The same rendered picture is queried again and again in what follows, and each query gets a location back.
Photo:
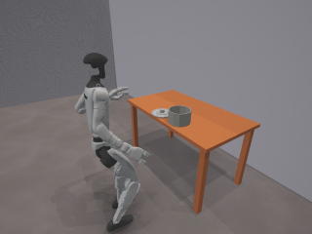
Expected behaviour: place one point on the robot left hand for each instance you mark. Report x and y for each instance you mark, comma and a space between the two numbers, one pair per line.
114, 93

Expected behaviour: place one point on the robot right hand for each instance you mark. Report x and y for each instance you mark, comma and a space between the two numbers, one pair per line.
136, 154

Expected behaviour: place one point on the humanoid robot torso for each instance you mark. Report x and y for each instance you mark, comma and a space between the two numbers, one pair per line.
97, 143

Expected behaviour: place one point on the right robot upper arm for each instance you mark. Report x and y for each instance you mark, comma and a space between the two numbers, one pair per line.
100, 99

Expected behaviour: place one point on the left robot upper arm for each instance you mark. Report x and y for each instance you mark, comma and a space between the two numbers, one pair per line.
80, 105

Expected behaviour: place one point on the robot right forearm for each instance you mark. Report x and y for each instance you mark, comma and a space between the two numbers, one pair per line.
109, 137

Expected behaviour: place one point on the left robot thigh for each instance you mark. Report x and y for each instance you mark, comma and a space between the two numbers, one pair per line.
115, 171

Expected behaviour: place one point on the lid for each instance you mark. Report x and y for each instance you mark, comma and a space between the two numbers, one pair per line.
158, 114

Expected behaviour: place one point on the table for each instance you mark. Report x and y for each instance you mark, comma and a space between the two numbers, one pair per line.
210, 127

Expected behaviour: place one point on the pot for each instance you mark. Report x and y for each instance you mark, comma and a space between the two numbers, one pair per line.
179, 116

